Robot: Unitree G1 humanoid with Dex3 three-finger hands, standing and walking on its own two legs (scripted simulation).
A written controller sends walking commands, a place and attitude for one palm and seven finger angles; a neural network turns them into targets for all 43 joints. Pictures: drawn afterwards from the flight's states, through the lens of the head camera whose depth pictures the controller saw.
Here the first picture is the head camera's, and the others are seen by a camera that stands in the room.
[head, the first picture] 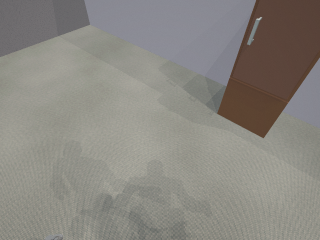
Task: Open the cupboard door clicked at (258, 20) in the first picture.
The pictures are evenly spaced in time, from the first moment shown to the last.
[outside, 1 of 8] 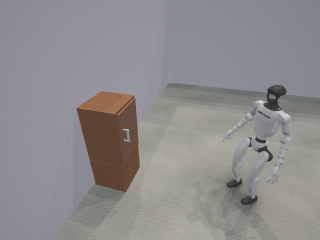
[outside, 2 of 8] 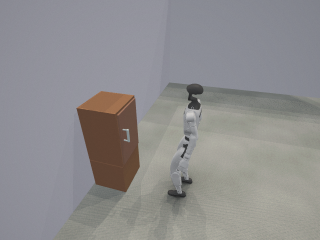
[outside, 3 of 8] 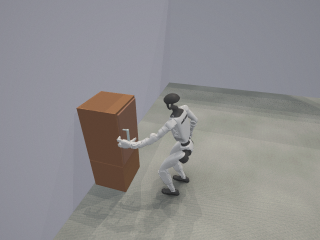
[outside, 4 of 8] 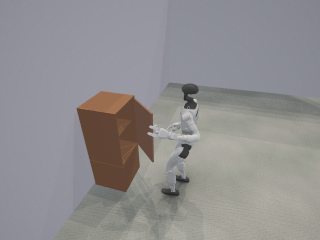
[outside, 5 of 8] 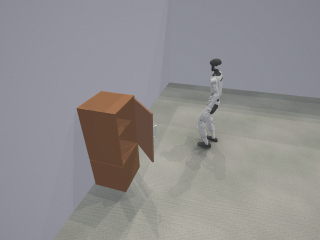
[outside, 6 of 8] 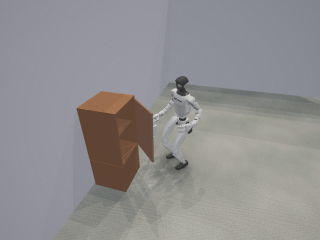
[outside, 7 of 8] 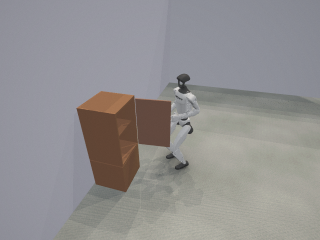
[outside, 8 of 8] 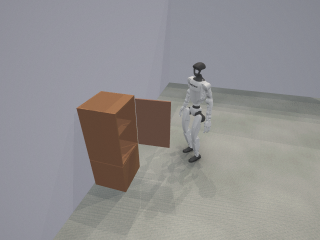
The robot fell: no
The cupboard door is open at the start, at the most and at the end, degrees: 0 97 95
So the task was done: yes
